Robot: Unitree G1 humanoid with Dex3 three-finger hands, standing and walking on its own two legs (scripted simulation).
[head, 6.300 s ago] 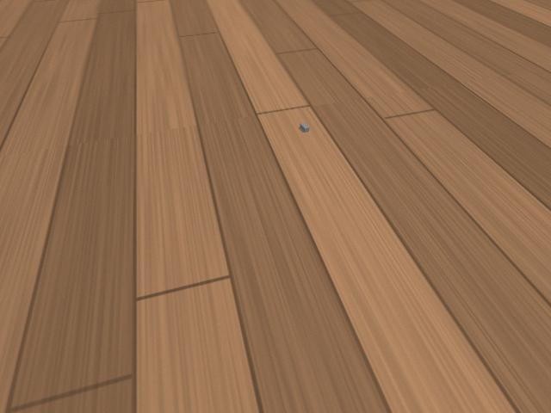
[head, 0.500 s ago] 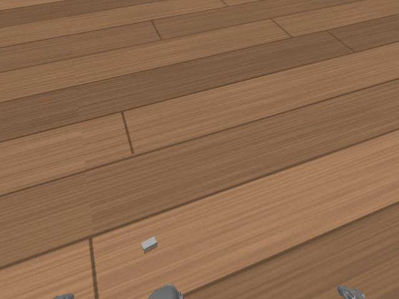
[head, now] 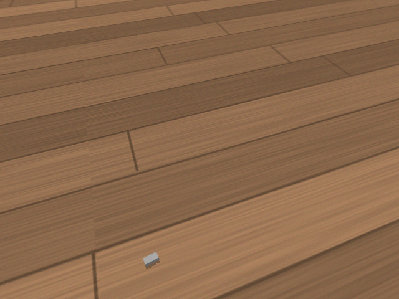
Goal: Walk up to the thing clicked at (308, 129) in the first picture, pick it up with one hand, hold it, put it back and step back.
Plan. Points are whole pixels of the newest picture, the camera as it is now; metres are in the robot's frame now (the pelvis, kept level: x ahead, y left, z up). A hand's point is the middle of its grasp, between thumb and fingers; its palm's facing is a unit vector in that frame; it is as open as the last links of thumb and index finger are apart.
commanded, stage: walk up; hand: left
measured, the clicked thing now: (151, 259) +0.44 +0.27 -0.75
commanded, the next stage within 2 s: none
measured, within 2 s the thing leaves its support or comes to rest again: neither
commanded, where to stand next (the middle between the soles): +0.08 -0.01 m, yaw +1 degrees
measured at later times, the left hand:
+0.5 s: hand out of the picture +0.10 +0.26 -0.15, palm faces +0.03 -0.94 -0.35, open 7.4 cm
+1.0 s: hand out of the picture +0.00 +0.25 -0.15, palm faces +0.03 -0.90 -0.44, open 7.4 cm
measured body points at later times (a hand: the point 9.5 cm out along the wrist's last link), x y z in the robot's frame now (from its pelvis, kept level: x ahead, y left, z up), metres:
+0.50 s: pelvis +0.01 +0.00 +0.00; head +0.04 +0.00 +0.45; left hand +0.09 +0.31 -0.12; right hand +0.13 -0.30 -0.12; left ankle +0.09 +0.13 -0.73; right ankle -0.02 -0.12 -0.73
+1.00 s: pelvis -0.04 -0.03 -0.01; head +0.02 -0.06 +0.43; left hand +0.00 +0.29 -0.12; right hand +0.11 -0.33 -0.15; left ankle +0.06 +0.11 -0.71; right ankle -0.06 -0.13 -0.73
